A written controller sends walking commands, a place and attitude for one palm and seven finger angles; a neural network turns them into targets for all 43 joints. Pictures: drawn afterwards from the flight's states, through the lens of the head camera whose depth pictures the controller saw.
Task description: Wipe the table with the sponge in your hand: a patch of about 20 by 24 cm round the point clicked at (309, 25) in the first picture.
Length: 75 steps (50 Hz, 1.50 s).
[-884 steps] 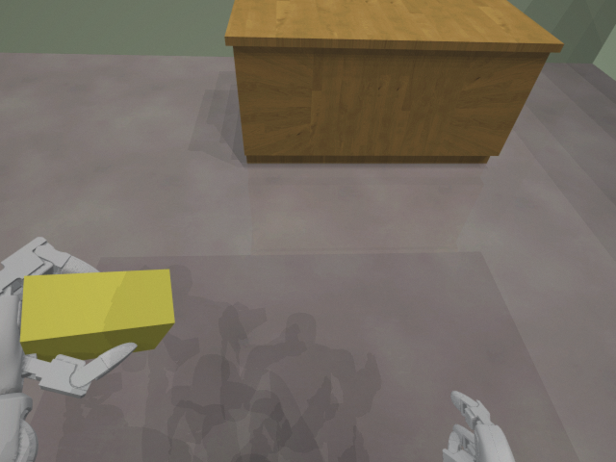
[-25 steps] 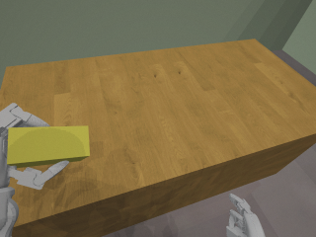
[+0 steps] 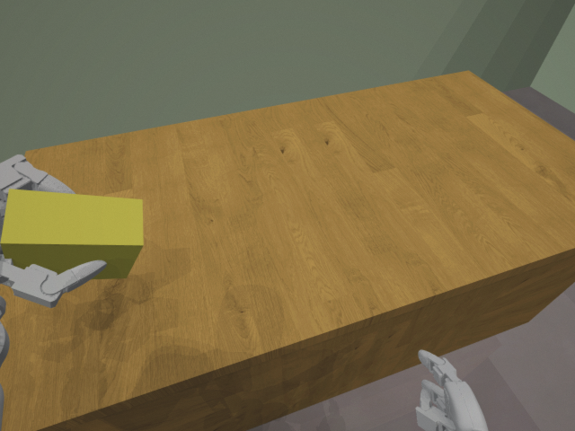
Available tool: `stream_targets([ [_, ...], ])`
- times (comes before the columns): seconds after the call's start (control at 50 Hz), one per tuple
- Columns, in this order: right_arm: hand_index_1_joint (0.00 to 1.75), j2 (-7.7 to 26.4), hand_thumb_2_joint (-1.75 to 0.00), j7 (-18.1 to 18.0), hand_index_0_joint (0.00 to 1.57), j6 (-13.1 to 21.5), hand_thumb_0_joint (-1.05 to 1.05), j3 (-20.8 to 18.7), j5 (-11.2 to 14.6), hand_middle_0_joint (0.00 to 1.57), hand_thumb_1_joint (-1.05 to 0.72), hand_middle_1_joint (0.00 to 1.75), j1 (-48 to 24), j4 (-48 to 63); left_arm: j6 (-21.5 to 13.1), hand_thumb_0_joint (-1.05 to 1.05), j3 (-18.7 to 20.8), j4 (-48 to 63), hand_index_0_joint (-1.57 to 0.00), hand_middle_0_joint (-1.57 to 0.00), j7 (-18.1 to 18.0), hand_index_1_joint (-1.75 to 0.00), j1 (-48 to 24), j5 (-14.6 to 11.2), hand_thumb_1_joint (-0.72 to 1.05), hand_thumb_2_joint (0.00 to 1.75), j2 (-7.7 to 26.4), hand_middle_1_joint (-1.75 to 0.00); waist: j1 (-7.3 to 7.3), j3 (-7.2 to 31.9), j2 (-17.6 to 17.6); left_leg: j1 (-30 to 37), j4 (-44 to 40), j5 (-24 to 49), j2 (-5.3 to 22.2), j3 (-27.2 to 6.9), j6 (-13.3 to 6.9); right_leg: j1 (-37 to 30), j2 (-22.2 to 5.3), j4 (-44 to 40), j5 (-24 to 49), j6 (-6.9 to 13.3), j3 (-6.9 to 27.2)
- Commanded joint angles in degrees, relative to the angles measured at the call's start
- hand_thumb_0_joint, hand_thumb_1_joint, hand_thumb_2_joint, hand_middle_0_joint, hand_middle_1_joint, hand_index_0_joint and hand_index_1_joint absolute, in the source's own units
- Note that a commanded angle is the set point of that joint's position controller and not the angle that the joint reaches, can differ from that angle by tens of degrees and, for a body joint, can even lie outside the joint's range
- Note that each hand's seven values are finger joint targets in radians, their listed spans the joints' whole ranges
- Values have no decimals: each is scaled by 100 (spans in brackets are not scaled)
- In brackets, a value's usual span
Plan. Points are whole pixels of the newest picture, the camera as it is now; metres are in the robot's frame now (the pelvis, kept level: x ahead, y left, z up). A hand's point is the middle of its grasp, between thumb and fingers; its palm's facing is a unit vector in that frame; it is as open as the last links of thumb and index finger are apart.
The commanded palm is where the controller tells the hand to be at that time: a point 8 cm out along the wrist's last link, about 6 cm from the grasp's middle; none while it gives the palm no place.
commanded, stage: turn the palm down, sponge in hand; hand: left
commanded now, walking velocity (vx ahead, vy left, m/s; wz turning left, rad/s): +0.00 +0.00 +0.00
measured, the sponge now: (96, 241) +0.26 +0.25 +0.18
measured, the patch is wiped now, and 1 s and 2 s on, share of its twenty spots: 0.00 0.00 0.00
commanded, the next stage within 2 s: none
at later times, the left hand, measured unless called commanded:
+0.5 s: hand (112, 306) +0.21 +0.22 +0.13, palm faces +0.20 -0.56 -0.81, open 9.7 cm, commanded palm +0.16 +0.26 +0.17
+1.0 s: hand (113, 310) +0.21 +0.23 +0.11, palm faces +0.18 -0.35 -0.92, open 9.7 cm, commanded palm +0.19 +0.25 +0.17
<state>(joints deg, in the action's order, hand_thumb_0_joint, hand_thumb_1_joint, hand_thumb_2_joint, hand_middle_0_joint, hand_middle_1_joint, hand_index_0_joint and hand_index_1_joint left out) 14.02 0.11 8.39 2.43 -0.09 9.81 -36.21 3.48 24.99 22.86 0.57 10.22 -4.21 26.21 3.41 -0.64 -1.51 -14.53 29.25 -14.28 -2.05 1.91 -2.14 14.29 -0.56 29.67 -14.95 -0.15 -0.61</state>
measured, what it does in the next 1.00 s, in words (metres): stands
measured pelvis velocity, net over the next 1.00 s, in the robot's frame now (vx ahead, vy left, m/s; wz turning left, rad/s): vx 0.00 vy -0.04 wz -0.02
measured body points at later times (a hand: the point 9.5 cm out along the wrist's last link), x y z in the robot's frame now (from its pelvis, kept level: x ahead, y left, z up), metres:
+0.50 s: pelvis -0.02 -0.07 -0.01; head -0.02 -0.11 +0.43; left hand +0.20 +0.25 +0.17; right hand +0.19 -0.29 -0.11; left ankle +0.01 +0.09 -0.73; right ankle +0.01 -0.12 -0.74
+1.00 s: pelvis +0.00 -0.04 -0.01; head +0.00 -0.07 +0.43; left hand +0.20 +0.25 +0.16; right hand +0.21 -0.28 -0.09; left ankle +0.02 +0.09 -0.74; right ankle +0.01 -0.12 -0.74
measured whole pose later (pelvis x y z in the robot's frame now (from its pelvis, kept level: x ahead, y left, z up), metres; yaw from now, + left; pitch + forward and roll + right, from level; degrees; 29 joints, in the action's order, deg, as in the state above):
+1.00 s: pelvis +0.00 -0.04 -0.01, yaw -1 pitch +1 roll +1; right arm 15.4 -7.6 1.7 0.0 1.2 8.6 -32.9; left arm 5.9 10.8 21.3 -5.3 23.6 28.4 31.9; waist 4.8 2.5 -3.9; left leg -19.8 37.8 -18.9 -0.2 -2.0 0.9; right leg 20.1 2.7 38.6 -19.5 3.2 -0.9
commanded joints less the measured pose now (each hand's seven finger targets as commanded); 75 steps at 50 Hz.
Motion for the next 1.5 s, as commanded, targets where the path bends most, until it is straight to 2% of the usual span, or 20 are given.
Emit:
stream_targets([
  [0.0,30,818,-90,-17,20,5,0,-299,184,20,-90,30,-975,1199,539,0,-106,1403,-120,-120,216,-160,1063,606,10,130,888,-160,225,652,332,554,-292,2208,428,-224,282,-99,207,-158,1292,154,-523],
  [0.08,30,667,-90,-190,20,-70,0,-338,-95,20,-90,30,-951,1275,-614,0,547,1852,-120,-120,-362,-160,705,948,10,130,1344,-160,28,766,637,175,-143,885,300,-258,158,362,274,-28,374,97,-438],
  [0.1,30,692,-90,-257,20,-30,0,-325,-72,20,-90,30,-983,1286,-910,0,1074,2332,-120,-120,-601,-160,92,946,10,130,1972,-160,30,941,389,165,-115,375,277,-234,122,466,310,-27,-36,94,-302],
  [0.18,30,520,-90,-309,20,81,0,-379,-217,20,-90,30,-649,856,-1545,0,733,1668,-120,-120,-1096,-160,-38,1273,10,130,1554,-160,-66,1063,-978,173,286,224,161,-164,169,729,194,-5,-218,141,-168],
  [0.2,30,556,-90,-320,20,67,0,-320,-188,20,-90,30,-633,879,-1452,0,758,1611,-120,-120,-1123,-160,-446,1366,10,130,1818,-160,-180,918,-1126,98,336,-96,106,-133,125,872,155,-91,-470,146,-67],
  [0.26,30,643,-90,-464,20,-33,0,-336,-144,20,-90,30,-639,791,-913,0,56,503,-120,-120,-763,-160,-482,1411,10,130,1542,-160,-282,599,-1102,-218,318,-562,53,-103,83,808,-34,-361,-828,77,87],
  [0.36,30,752,-90,-765,20,-243,0,-274,65,20,-90,30,-952,1062,133,0,-364,-168,-120,-120,17,-160,-847,1586,10,130,1998,-160,-155,225,-11,-518,393,-606,83,-97,42,525,-301,-944,-1916,-18,801],
  [0.46,30,652,-90,-747,20,-219,0,-353,0,20,-90,30,-992,1140,-523,0,333,127,-120,-120,93,-160,-473,1644,10,130,2278,-160,141,633,859,-784,748,-118,195,-361,121,62,-511,-757,-1289,-88,1279],
  [0.5,30,612,-90,-698,20,-185,0,-400,-3,20,-90,30,-1009,1178,-850,0,950,507,-120,-120,-72,-160,-51,1639,10,130,2734,-160,358,994,539,-769,893,139,168,-376,154,-185,-535,-524,-623,-53,1466],
  [0.6,30,700,-90,-545,20,-282,0,-518,39,20,-90,30,-643,1133,-777,0,1094,626,-120,-120,-646,-160,1002,1913,10,130,2476,-160,331,1341,-328,-706,994,692,96,-333,138,-195,-422,114,1285,65,1309],
  [0.62,30,695,-90,-554,20,-334,0,-512,36,20,-90,30,-607,1175,-609,0,709,556,-120,-120,-671,-160,1074,1910,10,130,2072,-160,258,1217,-204,-812,958,632,119,-329,136,-131,-432,147,1368,23,1187],
  [0.7,30,815,-90,-711,20,-446,0,-535,144,20,-90,30,-707,1240,-23,0,515,463,-120,-120,-706,-160,838,2178,10,130,2279,-160,158,801,78,-770,890,590,115,-255,45,178,-315,54,1170,2,1112],
  [0.74,30,838,-90,-781,20,-450,0,-558,110,20,-90,30,-592,1339,127,0,286,586,-120,-120,-641,-160,883,2401,10,130,2202,-160,120,1062,313,-678,882,733,136,-232,4,50,-316,168,1606,-78,921],
  [0.88,30,734,-90,-875,20,-321,0,-497,107,20,-90,30,-776,1324,-46,0,-219,1154,-120,-120,-758,-160,569,3102,10,130,2082,-160,51,1263,46,-93,683,892,126,-284,-74,314,-124,43,1032,14,584],
  [1.0,30,675,-90,-787,20,-437,0,-358,156,20,-90,30,-1176,1221,540,0,-43,757,-120,-120,-1113,-160,229,3783,10,130,2297,-160,260,1033,-554,-85,253,807,142,-376,42,249,12,-81,488,228,469],
  [1.02,30,607,-90,-762,20,-464,0,-347,174,20,-90,30,-1161,1259,707,0,-471,691,-120,-120,-1083,-160,212,3759,10,130,1824,-160,212,1068,-557,-89,171,802,173,-360,56,106,8,-109,473,213,267],
  [1.18,30,642,-90,-744,20,-628,0,-141,254,20,-90,30,-1641,1249,1660,0,-1728,299,-120,-120,-432,-160,-629,4436,10,130,1390,-160,116,536,-252,124,-540,269,230,-632,50,-16,74,-520,-79,266,192],
  [1.32,30,562,-90,-668,20,-543,0,-67,70,20,-90,30,-1830,1139,1345,0,-1527,707,-120,-120,-394,-160,-1319,5303,10,130,1752,-160,348,1232,-579,502,-772,555,254,-838,16,-599,197,-454,317,385,279],
  [1.4,30,580,-90,-579,20,-626,0,-110,78,20,-90,30,-1942,893,1416,0,-1160,406,-120,-120,-674,-160,-1216,5515,10,130,1957,-160,457,1129,-786,530,-849,851,272,-943,105,-719,244,-570,466,493,529],
  [1.48,30,567,-90,-498,20,-714,0,-109,145,20,-90,30,-2062,797,1842,0,-1740,-149,-120,-120,-670,-160,-1298,5550,10,130,1405,-160,374,944,-583,571,-910,1029,250,-896,171,-629,138,-730,514,451,380],
])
